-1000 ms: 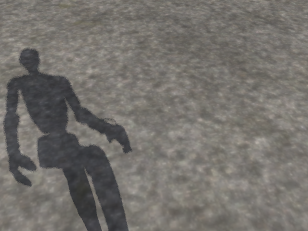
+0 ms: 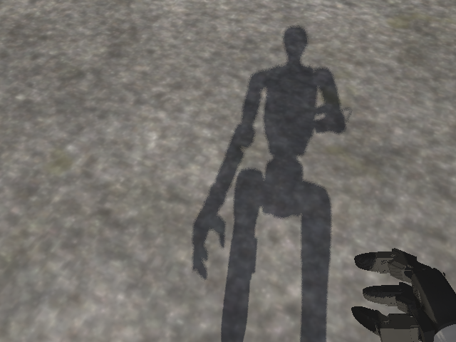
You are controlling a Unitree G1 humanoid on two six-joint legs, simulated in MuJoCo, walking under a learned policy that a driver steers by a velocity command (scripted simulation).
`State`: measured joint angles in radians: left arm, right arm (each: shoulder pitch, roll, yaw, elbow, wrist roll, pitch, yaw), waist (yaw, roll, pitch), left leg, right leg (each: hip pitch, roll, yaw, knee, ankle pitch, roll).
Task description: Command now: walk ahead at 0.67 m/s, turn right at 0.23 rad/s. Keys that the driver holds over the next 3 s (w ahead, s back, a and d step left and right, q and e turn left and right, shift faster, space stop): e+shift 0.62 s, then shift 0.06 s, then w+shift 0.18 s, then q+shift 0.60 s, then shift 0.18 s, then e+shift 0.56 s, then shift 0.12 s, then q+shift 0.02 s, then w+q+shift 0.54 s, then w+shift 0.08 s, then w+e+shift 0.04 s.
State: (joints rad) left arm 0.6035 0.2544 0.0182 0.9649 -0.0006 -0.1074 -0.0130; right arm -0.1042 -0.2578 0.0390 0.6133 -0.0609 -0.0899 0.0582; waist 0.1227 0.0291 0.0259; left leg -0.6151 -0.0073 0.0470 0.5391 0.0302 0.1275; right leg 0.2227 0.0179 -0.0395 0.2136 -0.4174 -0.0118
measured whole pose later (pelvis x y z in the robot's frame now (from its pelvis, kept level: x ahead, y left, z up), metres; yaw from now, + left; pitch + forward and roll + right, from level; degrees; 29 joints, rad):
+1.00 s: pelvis +0.43 -0.04 +0.02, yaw -36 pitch +1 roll +0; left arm 0.18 0.27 0.04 0.57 -0.01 -0.04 0.01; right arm 0.36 -0.27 -0.06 0.81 -0.01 -0.08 0.02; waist -0.06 -0.05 -0.06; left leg -0.24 -0.04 -0.05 0.53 -0.32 0.04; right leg -0.48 0.07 0.09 0.94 -0.44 -0.02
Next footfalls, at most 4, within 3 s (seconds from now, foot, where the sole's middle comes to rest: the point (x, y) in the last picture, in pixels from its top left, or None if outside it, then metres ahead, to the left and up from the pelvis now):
0.02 left None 0.22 0.09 -0.75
0.44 right None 0.41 -0.15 -0.75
0.90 left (251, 317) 0.51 0.04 -0.75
1.28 right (348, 312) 0.56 -0.23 -0.75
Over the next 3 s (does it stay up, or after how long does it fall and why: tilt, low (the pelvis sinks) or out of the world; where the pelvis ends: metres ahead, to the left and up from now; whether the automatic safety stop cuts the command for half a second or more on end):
stays up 0.91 -0.12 0.00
